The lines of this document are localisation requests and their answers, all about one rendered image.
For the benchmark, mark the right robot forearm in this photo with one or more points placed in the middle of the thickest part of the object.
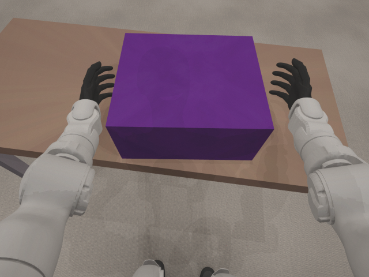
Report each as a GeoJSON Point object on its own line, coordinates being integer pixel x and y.
{"type": "Point", "coordinates": [314, 138]}

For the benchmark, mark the robot left hand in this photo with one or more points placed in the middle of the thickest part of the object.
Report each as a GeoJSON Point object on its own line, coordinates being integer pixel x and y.
{"type": "Point", "coordinates": [91, 88]}

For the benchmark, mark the table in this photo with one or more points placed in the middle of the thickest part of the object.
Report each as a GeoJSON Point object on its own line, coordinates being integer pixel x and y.
{"type": "Point", "coordinates": [42, 68]}

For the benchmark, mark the robot left shin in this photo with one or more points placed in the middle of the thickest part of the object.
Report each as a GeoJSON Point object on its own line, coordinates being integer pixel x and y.
{"type": "Point", "coordinates": [150, 262]}

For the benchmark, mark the left robot upper arm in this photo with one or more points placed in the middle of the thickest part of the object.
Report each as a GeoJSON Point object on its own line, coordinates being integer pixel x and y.
{"type": "Point", "coordinates": [31, 237]}

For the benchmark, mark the left robot forearm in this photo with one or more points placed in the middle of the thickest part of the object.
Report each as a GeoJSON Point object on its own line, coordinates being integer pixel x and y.
{"type": "Point", "coordinates": [79, 140]}

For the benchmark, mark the right robot upper arm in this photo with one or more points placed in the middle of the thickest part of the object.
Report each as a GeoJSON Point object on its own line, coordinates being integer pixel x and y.
{"type": "Point", "coordinates": [339, 196]}

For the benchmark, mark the carton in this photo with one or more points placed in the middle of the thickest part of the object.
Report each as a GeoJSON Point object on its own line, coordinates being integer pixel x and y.
{"type": "Point", "coordinates": [188, 97]}

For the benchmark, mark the robot left thigh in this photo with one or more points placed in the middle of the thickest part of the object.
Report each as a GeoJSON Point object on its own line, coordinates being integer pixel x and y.
{"type": "Point", "coordinates": [149, 271]}

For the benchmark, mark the robot right hand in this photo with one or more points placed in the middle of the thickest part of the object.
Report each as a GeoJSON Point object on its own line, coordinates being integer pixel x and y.
{"type": "Point", "coordinates": [300, 82]}

